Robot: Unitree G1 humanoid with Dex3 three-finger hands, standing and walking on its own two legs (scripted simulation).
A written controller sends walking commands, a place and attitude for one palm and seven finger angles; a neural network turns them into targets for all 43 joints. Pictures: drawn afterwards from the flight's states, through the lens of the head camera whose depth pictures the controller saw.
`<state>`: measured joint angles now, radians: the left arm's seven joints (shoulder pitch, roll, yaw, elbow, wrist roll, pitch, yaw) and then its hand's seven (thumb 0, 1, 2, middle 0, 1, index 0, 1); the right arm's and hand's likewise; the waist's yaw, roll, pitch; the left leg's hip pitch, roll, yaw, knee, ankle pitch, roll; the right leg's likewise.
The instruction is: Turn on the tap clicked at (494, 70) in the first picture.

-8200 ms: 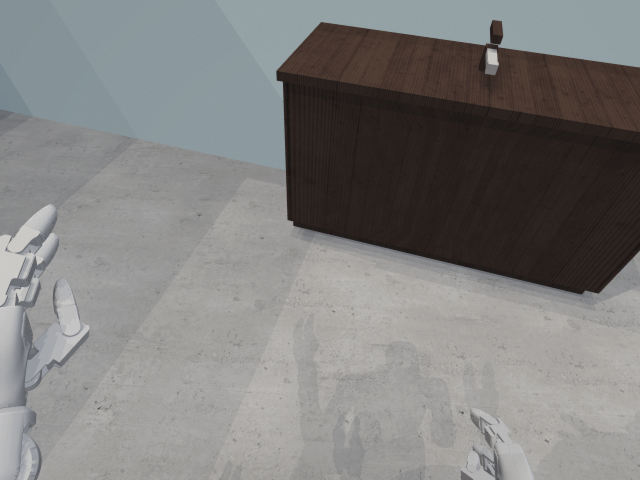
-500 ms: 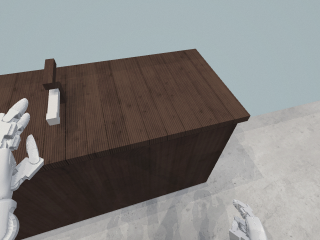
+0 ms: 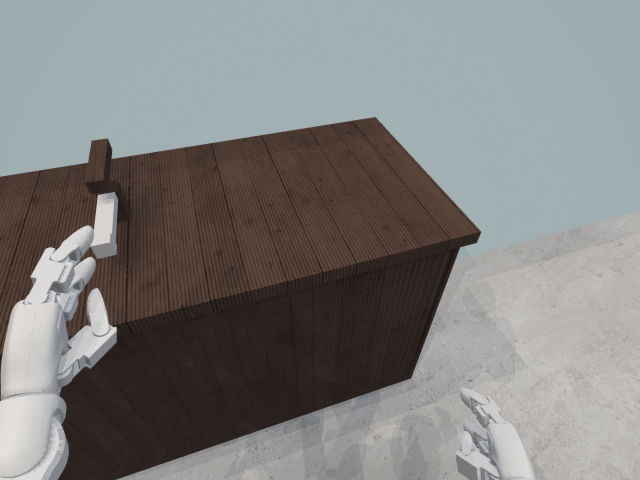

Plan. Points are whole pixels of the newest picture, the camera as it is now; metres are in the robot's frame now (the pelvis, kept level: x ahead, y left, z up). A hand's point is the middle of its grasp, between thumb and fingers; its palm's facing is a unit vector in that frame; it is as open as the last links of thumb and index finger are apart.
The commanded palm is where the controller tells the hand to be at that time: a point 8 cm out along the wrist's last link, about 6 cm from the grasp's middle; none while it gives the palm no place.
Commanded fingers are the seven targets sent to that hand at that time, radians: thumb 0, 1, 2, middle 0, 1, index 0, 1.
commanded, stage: turn the palm inward beside the body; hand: left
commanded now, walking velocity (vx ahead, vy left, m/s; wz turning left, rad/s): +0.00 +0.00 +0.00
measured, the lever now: (104, 245) +0.43 +0.38 +0.04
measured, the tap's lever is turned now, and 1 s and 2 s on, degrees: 0 0 0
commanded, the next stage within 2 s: reach beside the lever's end, fingers flat in 1.90 s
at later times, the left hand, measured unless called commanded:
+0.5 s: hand (111, 337) +0.21 +0.23 +0.14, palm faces +0.50 -0.83 -0.27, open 7.4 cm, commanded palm +0.16 +0.27 +0.16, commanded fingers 0.00 0.90 0.90 -0.20 -0.30 -0.20 -0.30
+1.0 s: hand (106, 367) +0.19 +0.23 +0.13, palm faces +0.52 -0.84 -0.16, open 7.4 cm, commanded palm +0.13 +0.26 +0.14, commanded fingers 0.00 0.90 0.90 -0.20 -0.30 -0.20 -0.30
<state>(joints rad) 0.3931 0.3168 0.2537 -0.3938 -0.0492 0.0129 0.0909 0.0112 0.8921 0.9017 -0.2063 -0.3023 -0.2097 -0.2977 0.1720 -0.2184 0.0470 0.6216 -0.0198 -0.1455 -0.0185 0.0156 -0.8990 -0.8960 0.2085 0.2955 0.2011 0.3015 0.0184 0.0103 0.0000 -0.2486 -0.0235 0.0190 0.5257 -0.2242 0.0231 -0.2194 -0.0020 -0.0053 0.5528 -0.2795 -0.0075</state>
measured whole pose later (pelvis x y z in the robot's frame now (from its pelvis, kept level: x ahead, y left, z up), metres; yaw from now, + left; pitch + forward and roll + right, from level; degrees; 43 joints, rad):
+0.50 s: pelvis +0.03 -0.04 -0.01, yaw +2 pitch -1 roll +1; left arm 0.42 0.30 0.34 -0.34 -0.16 -0.04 0.09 0.01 0.89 0.90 -0.21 -0.30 -0.21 -0.30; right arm 0.19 -0.24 0.02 0.70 -0.01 -0.22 -0.09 0.02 -0.90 -0.90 0.21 0.30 0.20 0.30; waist 0.07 0.04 -0.04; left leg -0.30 0.01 -0.04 0.61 -0.30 -0.03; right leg -0.25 0.04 -0.07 0.62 -0.36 -0.06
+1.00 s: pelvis +0.01 -0.02 -0.01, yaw +3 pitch -1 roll +0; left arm 0.48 0.22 0.24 -0.41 -0.17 -0.01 0.16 0.01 0.89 0.90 -0.21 -0.30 -0.21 -0.30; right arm 0.19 -0.21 0.05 0.68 -0.02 -0.26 -0.09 0.02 -0.90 -0.90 0.21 0.30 0.20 0.30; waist 0.07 0.05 -0.05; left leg -0.34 -0.01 -0.04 0.65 -0.29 0.00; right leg -0.28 0.01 -0.07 0.65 -0.35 -0.04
